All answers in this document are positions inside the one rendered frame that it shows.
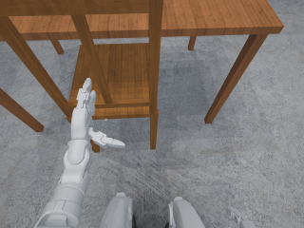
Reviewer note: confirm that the right robot hand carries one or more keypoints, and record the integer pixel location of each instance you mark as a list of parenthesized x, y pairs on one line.
[(240, 218)]

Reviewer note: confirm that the left robot hand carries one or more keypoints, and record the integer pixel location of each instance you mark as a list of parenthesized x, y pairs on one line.
[(81, 119)]

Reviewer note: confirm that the robot left forearm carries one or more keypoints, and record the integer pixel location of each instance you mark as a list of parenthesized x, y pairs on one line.
[(65, 206)]

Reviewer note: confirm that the left robot thigh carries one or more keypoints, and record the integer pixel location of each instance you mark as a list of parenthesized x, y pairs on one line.
[(117, 213)]

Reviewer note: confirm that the right robot shin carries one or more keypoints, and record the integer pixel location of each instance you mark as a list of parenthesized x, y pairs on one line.
[(176, 198)]

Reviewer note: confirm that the chair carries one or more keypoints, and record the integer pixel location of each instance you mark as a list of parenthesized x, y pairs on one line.
[(125, 77)]

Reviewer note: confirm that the table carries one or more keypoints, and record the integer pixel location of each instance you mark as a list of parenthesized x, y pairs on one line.
[(180, 18)]

